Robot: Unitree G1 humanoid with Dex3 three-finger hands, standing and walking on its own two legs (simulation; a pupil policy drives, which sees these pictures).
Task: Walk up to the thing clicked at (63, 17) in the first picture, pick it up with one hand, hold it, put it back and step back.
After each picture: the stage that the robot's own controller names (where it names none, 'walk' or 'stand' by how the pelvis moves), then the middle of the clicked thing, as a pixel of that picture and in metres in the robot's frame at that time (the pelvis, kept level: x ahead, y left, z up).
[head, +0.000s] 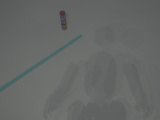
stand; (63, 20) +1.69 +0.28 -0.66
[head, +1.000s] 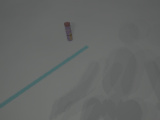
walk; (68, 31) +1.56 +0.33 -0.65
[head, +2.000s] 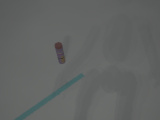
walk; (60, 53) +1.02 +0.31 -0.64
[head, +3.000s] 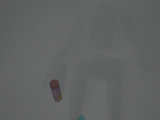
walk; (56, 91) +0.63 +0.23 -0.63
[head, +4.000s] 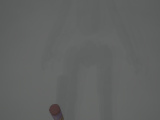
walk; (57, 114) +0.41 +0.20 -0.63
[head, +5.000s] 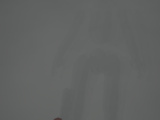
stand; out of the picture +0.37 +0.19 -0.64
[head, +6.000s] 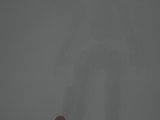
stand; out of the picture +0.38 +0.19 -0.66
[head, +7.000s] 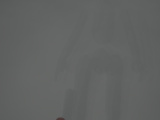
stand; out of the picture +0.39 +0.19 -0.66
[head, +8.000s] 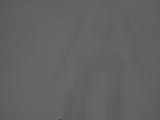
stand; out of the picture +0.37 +0.19 -0.66
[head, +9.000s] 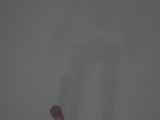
go down; (57, 115) +0.39 +0.19 -0.64
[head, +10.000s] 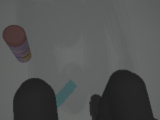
go down; (20, 47) +0.47 +0.21 -0.23
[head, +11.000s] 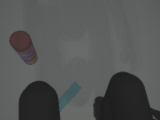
close in; (26, 50) +0.47 +0.20 -0.25
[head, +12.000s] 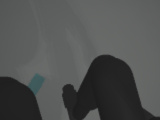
close in; out of the picture +0.46 +0.25 -0.17
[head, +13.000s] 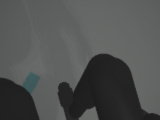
close; out of the picture +0.46 +0.26 -0.16
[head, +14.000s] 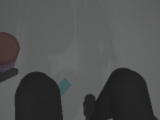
lift; (2, 59) +0.36 +0.25 -0.10
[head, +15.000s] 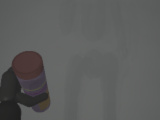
hold; (35, 86) +0.31 +0.17 +0.05
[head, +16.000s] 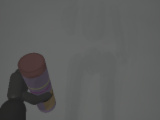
hold; (40, 87) +0.32 +0.16 +0.03
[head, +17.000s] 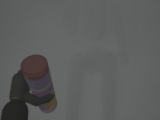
hold; (42, 88) +0.31 +0.16 +0.03
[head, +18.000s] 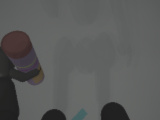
crouch; (27, 63) +0.40 +0.18 -0.03
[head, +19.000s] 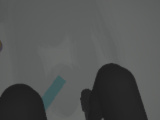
lower; out of the picture +0.50 +0.23 -0.09
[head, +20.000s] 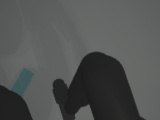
lower; out of the picture +0.48 +0.26 -0.18
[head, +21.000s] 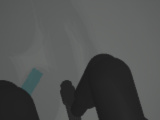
lower; out of the picture +0.46 +0.25 -0.17
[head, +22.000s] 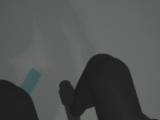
lower; out of the picture +0.45 +0.25 -0.17
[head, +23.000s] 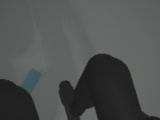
lower; out of the picture +0.45 +0.25 -0.17
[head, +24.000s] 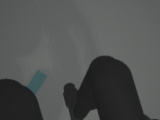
open; out of the picture +0.45 +0.22 -0.18
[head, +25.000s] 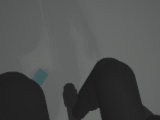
stand; out of the picture +0.44 +0.23 -0.18
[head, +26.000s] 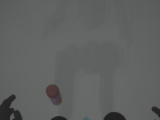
stand; (54, 96) +0.40 +0.17 -0.49
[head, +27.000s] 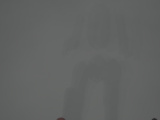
stand; out of the picture +0.38 +0.16 -0.60
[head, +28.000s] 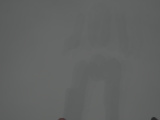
stand; out of the picture +0.37 +0.16 -0.60
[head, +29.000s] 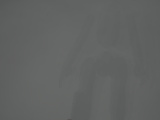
stand; out of the picture +0.38 +0.15 -0.65
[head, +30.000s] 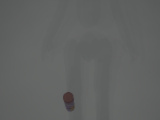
walk; (69, 102) +0.44 +0.10 -0.63
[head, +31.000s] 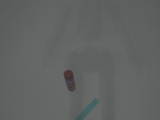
walk; (70, 81) +0.65 +0.17 -0.63
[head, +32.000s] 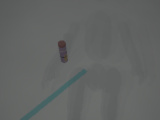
stand; (63, 52) +0.99 +0.23 -0.63
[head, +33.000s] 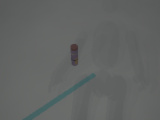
stand; (74, 55) +1.05 +0.12 -0.65
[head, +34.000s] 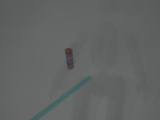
stand; (69, 59) +1.04 +0.16 -0.66
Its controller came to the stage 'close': yes
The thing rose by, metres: 0.69
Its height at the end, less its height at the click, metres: +0.00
